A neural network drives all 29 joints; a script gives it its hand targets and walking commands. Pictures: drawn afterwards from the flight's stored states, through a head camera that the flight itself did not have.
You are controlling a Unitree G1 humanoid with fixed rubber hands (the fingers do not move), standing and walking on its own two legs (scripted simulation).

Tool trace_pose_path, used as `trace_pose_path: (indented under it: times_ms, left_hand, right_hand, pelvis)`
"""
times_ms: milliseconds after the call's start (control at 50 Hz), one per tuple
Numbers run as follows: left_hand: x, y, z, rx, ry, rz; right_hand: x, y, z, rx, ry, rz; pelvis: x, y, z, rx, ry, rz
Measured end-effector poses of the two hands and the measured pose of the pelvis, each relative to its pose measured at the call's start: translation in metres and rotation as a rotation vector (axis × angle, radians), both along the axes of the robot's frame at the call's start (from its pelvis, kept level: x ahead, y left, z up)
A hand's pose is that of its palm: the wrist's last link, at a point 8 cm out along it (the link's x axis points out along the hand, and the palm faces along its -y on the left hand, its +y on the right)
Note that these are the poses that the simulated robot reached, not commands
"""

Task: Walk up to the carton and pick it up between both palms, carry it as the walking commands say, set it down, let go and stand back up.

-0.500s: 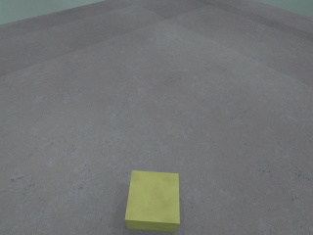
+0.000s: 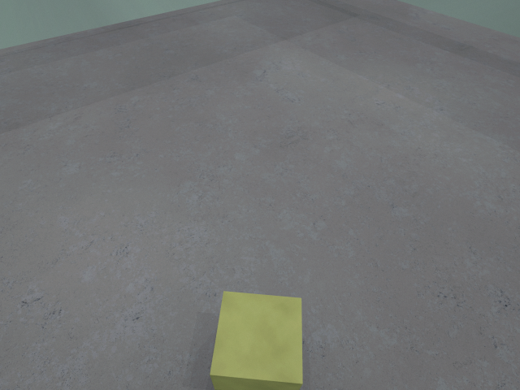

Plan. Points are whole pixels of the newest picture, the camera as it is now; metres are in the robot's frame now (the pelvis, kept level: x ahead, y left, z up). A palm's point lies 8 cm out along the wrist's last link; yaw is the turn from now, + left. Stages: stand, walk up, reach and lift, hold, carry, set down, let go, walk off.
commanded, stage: stand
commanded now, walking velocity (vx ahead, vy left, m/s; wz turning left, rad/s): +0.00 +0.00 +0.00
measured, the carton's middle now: (258, 344) +0.40 -0.02 -0.67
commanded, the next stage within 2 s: reach and lift in 0.28 s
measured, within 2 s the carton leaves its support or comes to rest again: neither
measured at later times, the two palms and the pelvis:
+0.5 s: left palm out of the picture +0.15 +0.24 -0.15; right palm out of the picture +0.15 -0.23 -0.14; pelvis -0.02 +0.01 -0.03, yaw -1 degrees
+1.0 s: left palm out of the picture +0.15 +0.22 -0.19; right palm out of the picture +0.15 -0.22 -0.18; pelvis -0.10 +0.00 -0.09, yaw +0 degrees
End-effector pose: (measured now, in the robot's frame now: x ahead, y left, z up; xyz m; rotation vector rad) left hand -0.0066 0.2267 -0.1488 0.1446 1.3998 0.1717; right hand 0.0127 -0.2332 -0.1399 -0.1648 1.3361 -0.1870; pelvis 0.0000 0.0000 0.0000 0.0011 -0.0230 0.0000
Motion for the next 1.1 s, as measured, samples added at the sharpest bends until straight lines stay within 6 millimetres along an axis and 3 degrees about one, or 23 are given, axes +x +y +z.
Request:
trace_pose_path:
  times_ms: [300, 340, 440, 500, 580, 680, 780, 940, 1100]
  left_hand:
    - [-0.001, 0.004, 0.001, -0.002, 0.02, 0.001]
    - [0.027, 0.008, -0.003, 0.013, -0.02, -0.02]
    - [0.129, 0.017, -0.004, 0.022, -0.105, -0.053]
    - [0.157, 0.014, 0.004, 0.011, -0.116, -0.065]
    - [0.148, 0.001, 0.001, -0.028, -0.086, -0.096]
    - [0.122, -0.007, -0.018, -0.051, -0.097, -0.075]
    - [0.117, -0.008, -0.035, -0.065, -0.149, -0.062]
    - [0.144, -0.006, -0.042, -0.051, -0.228, -0.106]
    - [0.183, -0.007, -0.053, -0.068, -0.295, -0.117]
  right_hand:
    - [0.011, 0.006, -0.001, 0.009, -0.01, 0.013]
    - [0.035, 0.005, -0.005, 0.008, -0.048, 0.02]
    - [0.117, -0.001, -0.003, -0.002, -0.106, 0.04]
    - [0.133, 0.0, 0.003, 0.013, -0.08, 0.041]
    - [0.12, 0.003, 0.007, 0.026, -0.05, 0.021]
    - [0.097, 0.006, -0.007, 0.043, -0.06, 0.017]
    - [0.103, 0.008, -0.022, 0.051, -0.132, 0.029]
    - [0.125, 0.009, -0.034, 0.056, -0.217, 0.034]
    - [0.156, 0.01, -0.04, 0.052, -0.289, 0.013]
  pelvis:
    - [0.003, 0.004, -0.001, 0.002, 0.039, -0.012]
    - [-0.003, 0.005, -0.01, 0.002, 0.099, -0.017]
    - [-0.021, 0.006, -0.031, -0.008, 0.194, -0.012]
    - [-0.022, 0.007, -0.034, -0.017, 0.214, -0.011]
    - [-0.021, 0.006, -0.031, -0.02, 0.23, -0.016]
    - [-0.031, 0.004, -0.041, -0.02, 0.276, -0.009]
    - [-0.052, 0.002, -0.061, -0.022, 0.295, -0.004]
    - [-0.086, 0.0, -0.082, -0.028, 0.255, 0.001]
    - [-0.116, 0.0, -0.097, -0.036, 0.237, 0.0]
